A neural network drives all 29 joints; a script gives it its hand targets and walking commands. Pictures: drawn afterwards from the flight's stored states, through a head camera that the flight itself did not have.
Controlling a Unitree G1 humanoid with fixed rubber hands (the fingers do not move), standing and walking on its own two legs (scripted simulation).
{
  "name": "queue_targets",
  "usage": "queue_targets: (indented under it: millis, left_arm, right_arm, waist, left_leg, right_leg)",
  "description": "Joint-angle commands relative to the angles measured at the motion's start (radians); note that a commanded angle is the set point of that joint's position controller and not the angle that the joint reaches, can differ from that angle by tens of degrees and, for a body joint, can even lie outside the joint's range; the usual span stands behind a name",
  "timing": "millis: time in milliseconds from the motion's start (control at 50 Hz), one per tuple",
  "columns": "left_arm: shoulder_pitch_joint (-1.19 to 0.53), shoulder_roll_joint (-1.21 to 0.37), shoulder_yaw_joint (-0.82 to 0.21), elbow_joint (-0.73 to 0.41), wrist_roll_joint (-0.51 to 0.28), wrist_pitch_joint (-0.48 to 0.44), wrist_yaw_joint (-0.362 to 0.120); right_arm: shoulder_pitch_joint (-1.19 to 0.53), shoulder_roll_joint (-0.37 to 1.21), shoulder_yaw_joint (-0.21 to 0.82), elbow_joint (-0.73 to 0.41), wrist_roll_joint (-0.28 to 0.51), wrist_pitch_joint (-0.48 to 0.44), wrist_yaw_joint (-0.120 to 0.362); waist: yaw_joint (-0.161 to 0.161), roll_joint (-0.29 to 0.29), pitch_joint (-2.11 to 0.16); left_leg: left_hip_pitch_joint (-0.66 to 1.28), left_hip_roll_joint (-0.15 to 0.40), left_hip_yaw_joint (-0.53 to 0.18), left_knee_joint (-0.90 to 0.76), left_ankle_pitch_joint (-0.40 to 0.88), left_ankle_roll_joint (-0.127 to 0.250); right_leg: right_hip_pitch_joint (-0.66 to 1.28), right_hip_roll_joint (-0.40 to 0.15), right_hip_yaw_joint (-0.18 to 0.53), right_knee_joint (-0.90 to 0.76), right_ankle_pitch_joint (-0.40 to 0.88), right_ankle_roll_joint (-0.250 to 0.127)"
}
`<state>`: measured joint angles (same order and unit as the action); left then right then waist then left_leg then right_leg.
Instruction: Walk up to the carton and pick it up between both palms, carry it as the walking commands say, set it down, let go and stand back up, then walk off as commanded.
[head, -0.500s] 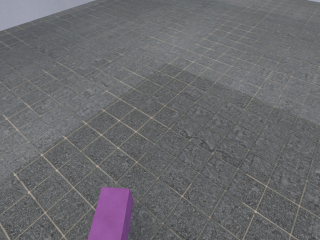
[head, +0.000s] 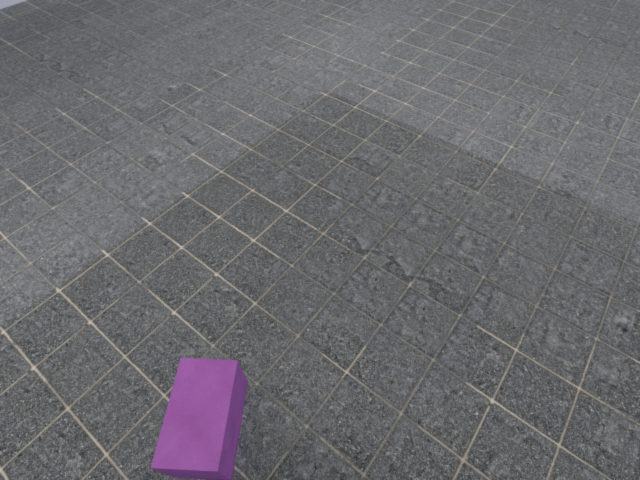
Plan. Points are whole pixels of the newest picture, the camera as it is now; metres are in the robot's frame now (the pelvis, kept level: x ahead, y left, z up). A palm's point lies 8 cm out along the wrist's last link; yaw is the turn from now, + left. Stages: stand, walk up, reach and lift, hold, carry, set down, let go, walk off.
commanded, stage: walk off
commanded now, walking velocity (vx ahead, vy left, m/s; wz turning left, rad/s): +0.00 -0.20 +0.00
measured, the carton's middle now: (206, 418) +0.37 +0.32 -0.67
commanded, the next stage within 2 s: stand in 1.06 s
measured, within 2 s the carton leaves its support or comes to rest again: neither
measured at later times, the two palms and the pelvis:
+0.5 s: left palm out of the picture +0.07 +0.18 -0.12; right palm out of the picture +0.00 -0.30 -0.13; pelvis +0.02 -0.06 +0.01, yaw -1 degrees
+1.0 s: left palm out of the picture +0.11 +0.16 -0.13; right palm out of the picture +0.00 -0.33 -0.13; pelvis +0.03 -0.09 +0.00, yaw -1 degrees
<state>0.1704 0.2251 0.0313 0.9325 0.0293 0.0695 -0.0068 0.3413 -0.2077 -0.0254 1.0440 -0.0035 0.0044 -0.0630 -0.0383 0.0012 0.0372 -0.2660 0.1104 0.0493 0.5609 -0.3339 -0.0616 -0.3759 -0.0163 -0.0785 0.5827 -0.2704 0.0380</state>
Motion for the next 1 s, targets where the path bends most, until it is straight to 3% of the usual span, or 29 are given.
queue_targets:
  millis: [0,20,40,60,140,180,240,300,460,500,540,580,600,620,640,660,680,700,720,740,800,880,920,960,980]
  left_arm:
    - [0.2,0.176,0.048,0.017,-0.005,-0.035,0.0]
    - [0.158,0.238,0.048,-0.006,-0.015,-0.034,0.008]
    - [0.142,0.203,0.04,0.003,-0.014,-0.027,0.015]
    - [0.08,0.158,0.026,-0.021,-0.008,-0.022,0.017]
    - [0.055,0.108,0.013,-0.038,-0.014,-0.032,0.029]
    - [0.073,0.097,0.011,-0.03,-0.011,-0.036,0.032]
    - [0.09,0.089,0.009,-0.028,-0.014,-0.037,0.034]
    - [0.082,0.09,0.01,-0.041,-0.013,-0.035,0.036]
    - [0.088,0.08,0.018,-0.038,0.002,-0.031,0.036]
    - [0.106,0.077,0.02,-0.027,0.005,-0.028,0.035]
    - [0.111,0.078,0.023,-0.021,0.007,-0.027,0.035]
    - [0.103,0.091,0.031,-0.017,0.007,-0.02,0.034]
    - [0.089,0.094,0.034,-0.022,0.004,-0.019,0.033]
    - [0.072,0.082,0.034,-0.039,0.0,-0.019,0.03]
    - [0.068,0.069,0.033,-0.06,-0.001,-0.024,0.021]
    - [0.062,0.084,0.042,-0.061,0.019,-0.019,0.012]
    - [0.037,0.068,0.039,-0.072,0.021,-0.018,-0.002]
    - [0.028,0.048,0.028,-0.069,0.026,-0.019,-0.01]
    - [0.069,0.04,0.025,-0.056,0.022,-0.022,-0.016]
    - [0.107,0.044,0.028,-0.033,0.017,-0.021,-0.016]
    - [0.056,0.042,0.022,-0.046,0.008,-0.009,-0.004]
    - [-0.035,0.044,0.011,-0.082,-0.01,-0.011,0.006]
    - [-0.045,0.046,0.008,-0.084,-0.015,-0.017,0.005]
    - [0.015,0.053,0.013,-0.067,-0.021,-0.022,0.0]
    - [0.073,0.048,0.014,-0.041,-0.023,-0.025,-0.001]
  right_arm:
    - [0.068,-0.136,-0.046,-0.053,-0.043,0.0,0.001]
    - [0.017,-0.082,-0.034,-0.072,-0.045,0.015,-0.009]
    - [-0.017,-0.095,-0.037,-0.07,-0.042,0.034,-0.008]
    - [0.002,-0.105,-0.042,-0.06,-0.038,0.041,0.002]
    - [0.07,-0.107,-0.053,-0.011,-0.04,0.047,0.015]
    - [0.067,-0.099,-0.054,-0.009,-0.04,0.049,0.015]
    - [0.081,-0.09,-0.055,0.004,-0.04,0.055,0.014]
    - [0.083,-0.085,-0.053,0.003,-0.037,0.059,0.011]
    - [0.054,-0.05,-0.024,-0.034,-0.024,0.031,-0.002]
    - [0.045,-0.047,-0.017,-0.044,-0.024,0.024,-0.007]
    - [0.077,-0.041,-0.012,-0.039,-0.023,0.018,-0.01]
    - [0.122,-0.04,-0.01,-0.028,-0.026,0.008,-0.011]
    - [0.181,-0.052,-0.011,-0.005,-0.031,0.003,-0.013]
    - [0.231,-0.099,-0.021,0.012,-0.04,0.002,-0.017]
    - [0.234,-0.184,-0.038,0.009,-0.048,0.008,-0.019]
    - [0.193,-0.215,-0.045,-0.004,-0.046,0.017,-0.024]
    - [0.161,-0.226,-0.05,-0.015,-0.044,0.015,-0.033]
    - [0.131,-0.183,-0.043,-0.014,-0.043,0.007,-0.03]
    - [0.069,-0.16,-0.027,-0.017,-0.042,-0.002,-0.028]
    - [0.027,-0.157,-0.024,-0.033,-0.043,-0.009,-0.024]
    - [0.083,-0.16,-0.026,-0.017,-0.045,-0.024,-0.011]
    - [0.117,-0.204,-0.048,-0.008,-0.054,-0.023,-0.012]
    - [0.108,-0.225,-0.061,-0.011,-0.054,-0.017,-0.012]
    - [0.046,-0.239,-0.068,-0.025,-0.046,-0.011,-0.014]
    - [0.004,-0.249,-0.073,-0.039,-0.039,-0.004,-0.015]
  waist:
    - [0.05,-0.21,-0.188]
    - [0.068,-0.319,-0.143]
    - [0.074,-0.244,-0.129]
    - [0.036,-0.15,-0.064]
    - [0.031,-0.138,-0.086]
    - [0.039,-0.131,-0.088]
    - [0.046,-0.153,-0.083]
    - [0.046,-0.13,-0.069]
    - [0.053,-0.1,-0.073]
    - [0.059,-0.102,-0.072]
    - [0.045,-0.105,-0.069]
    - [0.013,-0.076,-0.06]
    - [-0.009,-0.034,-0.049]
    - [-0.024,0.06,-0.031]
    - [-0.025,0.223,0.021]
    - [-0.013,0.213,0.074]
    - [-0.02,0.178,0.094]
    - [0.001,0.128,0.107]
    - [0.043,0.066,0.065]
    - [0.056,0.051,0.026]
    - [0.013,0.135,-0.022]
    - [-0.038,0.193,-0.049]
    - [-0.046,0.221,-0.066]
    - [-0.011,0.255,-0.08]
    - [0.024,0.231,-0.084]
  left_leg:
    - [-0.243,0.006,-0.005,0.188,-0.157,0.063]
    - [-0.319,-0.102,0.03,0.366,-0.321,0.039]
    - [-0.246,-0.065,-0.041,0.49,-0.273,0.052]
    - [-0.278,-0.061,-0.034,0.52,-0.204,0.057]
    - [-0.283,-0.035,0.011,0.575,-0.056,0.023]
    - [-0.295,-0.036,0.027,0.558,-0.039,0.016]
    - [-0.295,-0.037,0.037,0.514,-0.011,0.007]
    - [-0.288,-0.036,0.052,0.483,-0.011,0.004]
    - [-0.221,-0.034,0.062,0.263,-0.119,0.022]
    - [-0.192,-0.037,0.066,0.195,-0.151,0.034]
    - [-0.148,-0.033,0.07,0.112,-0.136,0.049]
    - [-0.065,-0.032,0.082,-0.062,0.011,0.055]
    - [0.011,0.004,0.057,-0.162,0.124,0.062]
    - [0.082,0.114,-0.072,-0.234,0.129,0.093]
    - [0.11,0.335,-0.367,-0.333,0.111,0.16]
    - [0.032,0.428,-0.446,-0.378,0.113,0.223]
    - [-0.017,0.438,-0.467,-0.391,0.129,0.273]
    - [-0.028,0.382,-0.43,-0.384,0.166,0.26]
    - [0.011,0.312,-0.316,-0.356,0.202,0.217]
    - [0.046,0.268,-0.239,-0.308,0.284,0.187]
    - [0.118,0.234,-0.183,-0.225,0.54,0.175]
    - [0.218,0.254,-0.192,-0.172,0.748,0.193]
    - [0.221,0.258,-0.207,-0.162,0.725,0.191]
    - [0.135,0.263,-0.217,-0.169,0.601,0.17]
    - [0.054,0.236,-0.192,-0.146,0.462,0.146]
  right_leg:
    - [0.504,-0.272,0.261,-0.275,0.249,-0.047]
    - [0.39,-0.346,0.344,-0.288,0.338,-0.117]
    - [0.226,-0.302,0.267,-0.331,0.169,-0.131]
    - [0.207,-0.254,0.222,-0.354,0.091,-0.103]
    - [0.222,-0.182,0.141,-0.349,0.18,-0.087]
    - [0.241,-0.166,0.125,-0.354,0.174,-0.1]
    - [0.243,-0.154,0.133,-0.381,0.068,-0.081]
    - [0.219,-0.155,0.143,-0.4,0.011,-0.089]
    - [0.22,-0.158,0.163,-0.358,0.038,-0.206]
    - [0.224,-0.157,0.171,-0.336,0.048,-0.222]
    - [0.21,-0.156,0.174,-0.315,0.039,-0.232]
    - [0.175,-0.125,0.139,-0.279,0.02,-0.202]
    - [0.119,-0.103,0.108,-0.234,-0.004,-0.167]
    - [0.015,-0.054,0.066,-0.126,-0.004,-0.115]
    - [-0.167,0.027,0.009,0.031,-0.062,-0.051]
    - [-0.213,0.022,0.05,0.234,-0.178,-0.039]
    - [-0.198,0.011,0.067,0.329,-0.178,-0.039]
    - [-0.197,-0.013,0.096,0.382,-0.118,-0.038]
    - [-0.193,-0.021,0.119,0.396,-0.073,-0.03]
    - [-0.183,-0.015,0.107,0.417,-0.067,-0.017]
    - [-0.172,-0.014,0.075,0.387,-0.067,0.017]
    - [-0.16,-0.026,0.052,0.237,-0.128,0.038]
    - [-0.116,-0.032,0.048,0.143,-0.149,0.029]
    - [0.011,-0.049,0.043,0.026,-0.089,-0.005]
    - [0.126,-0.044,0.022,-0.108,0.021,-0.024]
